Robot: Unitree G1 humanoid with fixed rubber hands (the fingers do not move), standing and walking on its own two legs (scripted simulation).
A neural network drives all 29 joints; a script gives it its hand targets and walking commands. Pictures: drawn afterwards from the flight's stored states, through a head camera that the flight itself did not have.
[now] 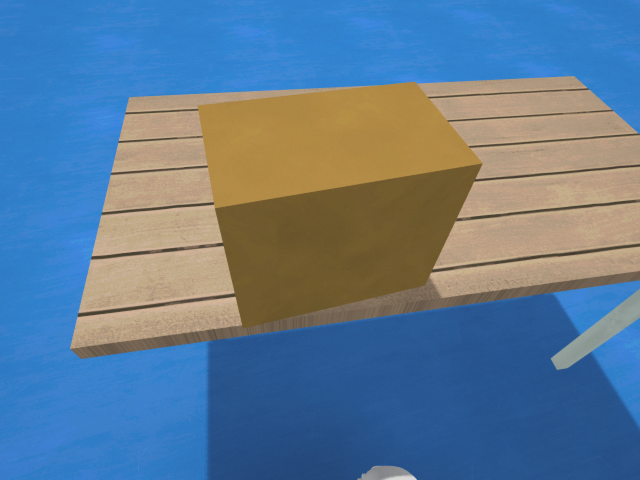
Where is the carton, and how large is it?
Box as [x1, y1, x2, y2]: [198, 82, 482, 327]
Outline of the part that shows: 415,82 198,105 215,210 243,327 424,285 482,163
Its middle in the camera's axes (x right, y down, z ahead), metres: +0.01 -0.05 +0.59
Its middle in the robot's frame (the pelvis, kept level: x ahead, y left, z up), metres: +0.50 -0.02 +0.04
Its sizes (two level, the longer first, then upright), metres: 0.315 0.192 0.270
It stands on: a table, 0.67 m high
